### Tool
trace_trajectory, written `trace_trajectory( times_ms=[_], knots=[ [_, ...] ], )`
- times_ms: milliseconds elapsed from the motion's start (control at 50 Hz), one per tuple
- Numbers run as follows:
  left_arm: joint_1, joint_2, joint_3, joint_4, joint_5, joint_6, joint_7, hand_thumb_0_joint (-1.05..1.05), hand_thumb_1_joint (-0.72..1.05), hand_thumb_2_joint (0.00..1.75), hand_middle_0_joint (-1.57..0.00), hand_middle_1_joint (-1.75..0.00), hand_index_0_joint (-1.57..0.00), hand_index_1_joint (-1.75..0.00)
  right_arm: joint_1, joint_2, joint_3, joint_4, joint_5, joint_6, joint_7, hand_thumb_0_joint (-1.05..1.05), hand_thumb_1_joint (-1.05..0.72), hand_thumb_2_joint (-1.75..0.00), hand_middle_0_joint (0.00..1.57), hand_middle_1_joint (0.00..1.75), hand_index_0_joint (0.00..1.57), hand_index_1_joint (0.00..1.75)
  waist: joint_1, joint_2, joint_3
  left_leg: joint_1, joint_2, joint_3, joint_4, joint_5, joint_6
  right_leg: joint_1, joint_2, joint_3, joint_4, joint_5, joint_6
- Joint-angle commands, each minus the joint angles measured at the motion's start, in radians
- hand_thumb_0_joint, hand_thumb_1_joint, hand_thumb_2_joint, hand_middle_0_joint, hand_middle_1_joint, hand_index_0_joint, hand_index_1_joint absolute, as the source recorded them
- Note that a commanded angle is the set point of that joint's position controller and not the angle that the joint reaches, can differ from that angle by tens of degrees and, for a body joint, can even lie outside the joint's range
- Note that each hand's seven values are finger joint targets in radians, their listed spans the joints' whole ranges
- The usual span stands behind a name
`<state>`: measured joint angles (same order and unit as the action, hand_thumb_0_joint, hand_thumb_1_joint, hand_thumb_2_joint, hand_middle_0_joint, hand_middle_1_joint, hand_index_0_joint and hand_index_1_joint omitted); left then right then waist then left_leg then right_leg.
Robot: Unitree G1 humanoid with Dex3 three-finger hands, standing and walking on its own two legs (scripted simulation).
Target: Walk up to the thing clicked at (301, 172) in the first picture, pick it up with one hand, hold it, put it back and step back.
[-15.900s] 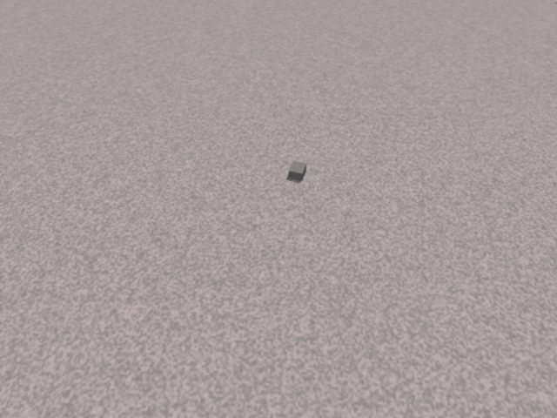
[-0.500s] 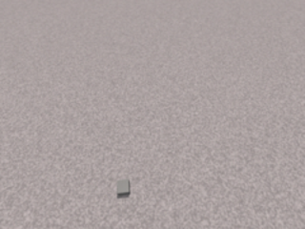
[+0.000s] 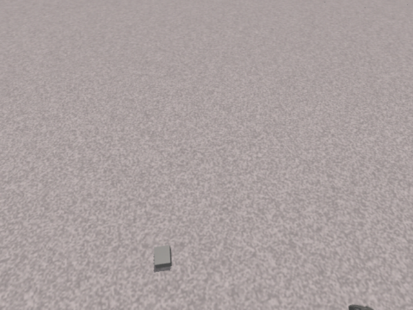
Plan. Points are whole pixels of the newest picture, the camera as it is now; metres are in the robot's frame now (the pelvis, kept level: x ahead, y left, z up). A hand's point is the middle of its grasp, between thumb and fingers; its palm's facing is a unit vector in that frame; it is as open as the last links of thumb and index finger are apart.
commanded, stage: walk up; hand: left
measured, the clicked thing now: (163, 256) +0.47 +0.21 -0.75
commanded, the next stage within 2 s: stand in 0.22 s
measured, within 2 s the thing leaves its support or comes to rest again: neither
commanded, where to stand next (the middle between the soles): +0.04 -0.02 m, yaw +3 degrees
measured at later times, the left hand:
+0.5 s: hand out of the picture +0.09 +0.26 -0.15, palm faces -0.03 -0.94 -0.34, open 7.4 cm
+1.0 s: hand out of the picture +0.04 +0.28 -0.16, palm faces +0.00 -0.94 -0.34, open 7.4 cm
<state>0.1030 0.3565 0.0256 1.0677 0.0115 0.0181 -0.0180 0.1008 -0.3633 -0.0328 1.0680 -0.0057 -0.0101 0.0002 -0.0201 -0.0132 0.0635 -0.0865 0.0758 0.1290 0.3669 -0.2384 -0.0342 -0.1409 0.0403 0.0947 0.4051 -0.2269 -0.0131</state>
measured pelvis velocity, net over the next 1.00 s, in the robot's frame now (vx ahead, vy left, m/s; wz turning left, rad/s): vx -0.01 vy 0.03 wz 0.04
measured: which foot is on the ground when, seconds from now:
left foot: down 0.00-1.00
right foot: down 0.00-1.00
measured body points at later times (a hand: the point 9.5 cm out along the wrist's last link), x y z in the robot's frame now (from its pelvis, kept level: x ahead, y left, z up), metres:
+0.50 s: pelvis +0.00 +0.01 +0.00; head +0.01 +0.01 +0.45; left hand +0.09 +0.31 -0.13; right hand +0.07 -0.29 -0.13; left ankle -0.03 +0.14 -0.74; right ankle +0.00 -0.11 -0.74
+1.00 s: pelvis -0.01 +0.03 +0.00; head +0.00 +0.03 +0.45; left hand +0.04 +0.33 -0.13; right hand +0.07 -0.27 -0.13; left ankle -0.03 +0.14 -0.74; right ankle +0.00 -0.11 -0.74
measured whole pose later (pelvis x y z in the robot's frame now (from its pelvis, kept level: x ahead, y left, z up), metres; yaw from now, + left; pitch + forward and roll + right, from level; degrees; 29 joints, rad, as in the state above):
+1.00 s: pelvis -0.01 +0.03 +0.00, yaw +2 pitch -2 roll +0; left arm 0.13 0.35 0.00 1.14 0.01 0.00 0.00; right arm 0.11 -0.34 -0.02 1.13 -0.01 -0.01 0.01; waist -0.01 -0.01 0.05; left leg -0.08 0.02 0.11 0.31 -0.19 0.01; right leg -0.10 -0.02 0.07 0.31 -0.17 0.03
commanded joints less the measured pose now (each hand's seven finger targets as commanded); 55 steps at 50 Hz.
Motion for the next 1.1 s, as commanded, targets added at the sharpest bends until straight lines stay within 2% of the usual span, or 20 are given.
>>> trace_trajectory(
  times_ms=[0, 80, 140, 160, 180, 200, 240, 300, 340, 540, 760, 940, 1000, 1080],
  knots=[
    [-0.025, 0.217, 0.039, -0.074, 0.000, -0.027, 0.013, 0.00, 0.90, 0.90, -0.20, -0.30, -0.20, -0.30, -0.031, -0.223, -0.043, -0.064, -0.002, -0.026, -0.013, 0.00, -0.90, -0.90, 0.20, 0.30, 0.20, 0.30, 0.006, 0.014, -0.110, 0.095, 0.088, -0.092, -0.047, 0.159, 0.069, -0.041, -0.113, 0.087, -0.045, 0.305, -0.038],
    [-0.027, 0.216, 0.038, -0.075, -0.001, -0.023, 0.014, 0.00, 0.90, 0.90, -0.20, -0.30, -0.20, -0.30, -0.028, -0.225, -0.045, -0.066, -0.002, -0.026, -0.014, 0.00, -0.90, -0.90, 0.20, 0.30, 0.20, 0.30, 0.007, 0.018, -0.103, 0.100, 0.097, -0.088, -0.051, 0.195, 0.072, -0.047, -0.104, 0.075, -0.029, 0.321, -0.034],
    [-0.026, 0.220, 0.038, -0.079, 0.002, -0.023, 0.014, 0.00, 0.90, 0.90, -0.20, -0.30, -0.20, -0.30, -0.028, -0.230, -0.051, -0.072, -0.001, -0.022, -0.015, 0.00, -0.90, -0.90, 0.20, 0.30, 0.20, 0.30, 0.002, 0.012, -0.093, 0.088, 0.096, -0.085, -0.040, 0.149, 0.079, -0.047, -0.106, 0.078, -0.032, 0.307, -0.039],
    [-0.019, 0.219, 0.038, -0.076, 0.001, -0.022, 0.014, 0.00, 0.90, 0.90, -0.20, -0.30, -0.20, -0.30, -0.038, -0.226, -0.049, -0.073, -0.001, -0.021, -0.014, 0.00, -0.90, -0.90, 0.20, 0.30, 0.20, 0.30, 0.008, 0.004, -0.084, 0.084, 0.089, -0.081, -0.040, 0.124, 0.077, -0.057, -0.104, 0.084, -0.042, 0.292, -0.038],
    [-0.027, 0.222, 0.039, -0.080, 0.002, -0.022, 0.015, 0.00, 0.90, 0.90, -0.20, -0.30, -0.20, -0.30, -0.029, -0.222, -0.049, -0.074, -0.002, -0.020, -0.014, 0.00, -0.90, -0.90, 0.20, 0.30, 0.20, 0.30, 0.001, 0.000, -0.080, 0.074, 0.084, -0.079, -0.041, 0.110, 0.072, -0.059, -0.108, 0.094, -0.052, 0.272, -0.042],
    [-0.038, 0.206, 0.026, -0.061, -0.004, -0.037, 0.019, 0.00, 0.90, 0.90, -0.20, -0.30, -0.20, -0.30, -0.047, -0.200, -0.031, -0.051, -0.003, -0.012, -0.011, 0.00, -0.90, -0.90, 0.20, 0.30, 0.20, 0.30, 0.008, 0.049, -0.095, 0.056, 0.084, -0.091, -0.054, 0.121, 0.069, -0.019, -0.145, 0.098, -0.095, 0.308, -0.027],
    [-0.052, 0.227, 0.028, -0.055, -0.004, -0.046, 0.025, 0.00, 0.90, 0.90, -0.20, -0.30, -0.20, -0.30, -0.041, -0.190, -0.026, -0.048, -0.001, -0.005, -0.007, 0.00, -0.90, -0.90, 0.20, 0.30, 0.20, 0.30, -0.002, 0.007, -0.089, 0.074, 0.076, -0.093, -0.056, 0.121, 0.059, -0.029, -0.152, 0.110, -0.111, 0.305, -0.022],
    [-0.042, 0.223, 0.024, -0.040, -0.004, -0.050, 0.030, 0.00, 0.90, 0.90, -0.20, -0.30, -0.20, -0.30, -0.033, -0.197, -0.024, -0.036, -0.002, -0.006, -0.005, 0.00, -0.90, -0.90, 0.20, 0.30, 0.20, 0.30, 0.000, -0.008, -0.098, 0.086, 0.083, -0.100, -0.065, 0.152, 0.059, -0.005, -0.146, 0.084, -0.117, 0.341, -0.014],
    [-0.047, 0.224, 0.023, -0.032, -0.004, -0.051, 0.031, 0.00, 0.90, 0.90, -0.20, -0.30, -0.20, -0.30, -0.027, -0.193, -0.021, -0.027, -0.003, -0.008, -0.004, 0.00, -0.90, -0.90, 0.20, 0.30, 0.20, 0.30, 0.000, -0.018, -0.089, 0.078, 0.080, -0.104, -0.077, 0.134, 0.057, -0.006, -0.147, 0.085, -0.126, 0.314, -0.011],
    [-0.036, 0.207, 0.017, -0.012, -0.005, -0.050, 0.032, 0.00, 0.90, 0.90, -0.20, -0.30, -0.20, -0.30, -0.038, -0.204, -0.023, -0.009, -0.009, -0.016, -0.006, 0.00, -0.90, -0.90, 0.20, 0.30, 0.20, 0.30, 0.009, 0.023, -0.102, 0.087, 0.095, -0.124, -0.100, 0.186, 0.060, 0.006, -0.147, 0.056, -0.117, 0.304, -0.005],
    [-0.035, 0.208, 0.016, -0.002, -0.002, -0.048, 0.032, 0.00, 0.90, 0.90, -0.20, -0.30, -0.20, -0.30, -0.036, -0.198, -0.028, -0.002, -0.012, -0.017, -0.004, 0.00, -0.90, -0.90, 0.20, 0.30, 0.20, 0.30, 0.008, 0.025, -0.071, 0.062, 0.090, -0.141, -0.121, 0.124, 0.065, -0.021, -0.146, 0.047, -0.129, 0.202, 0.000],
    [-0.023, 0.210, 0.012, -0.002, -0.001, -0.050, 0.032, 0.00, 0.90, 0.90, -0.20, -0.30, -0.20, -0.30, -0.031, -0.193, -0.029, 0.000, -0.010, -0.020, -0.003, 0.00, -0.90, -0.90, 0.20, 0.30, 0.20, 0.30, 0.009, 0.018, -0.098, 0.069, 0.085, -0.146, -0.109, 0.194, 0.067, 0.004, -0.155, 0.042, -0.122, 0.243, 0.003],
    [-0.015, 0.203, 0.009, 0.001, -0.001, -0.047, 0.031, 0.00, 0.90, 0.90, -0.20, -0.30, -0.20, -0.30, -0.037, -0.200, -0.029, 0.003, -0.009, -0.019, -0.004, 0.00, -0.90, -0.90, 0.20, 0.30, 0.20, 0.30, 0.013, 0.028, -0.070, 0.048, 0.079, -0.152, -0.120, 0.145, 0.065, -0.007, -0.151, 0.037, -0.132, 0.206, 0.003],
    [-0.013, 0.205, 0.008, -0.001, 0.001, -0.047, 0.032, 0.00, 0.90, 0.90, -0.20, -0.30, -0.20, -0.30, -0.037, -0.198, -0.030, 0.000, -0.008, -0.018, -0.003, 0.00, -0.90, -0.90, 0.20, 0.30, 0.20, 0.30, 0.012, 0.017, -0.083, 0.055, 0.081, -0.154, -0.111, 0.171, 0.067, -0.002, -0.153, 0.029, -0.126, 0.210, 0.003]
  ],
)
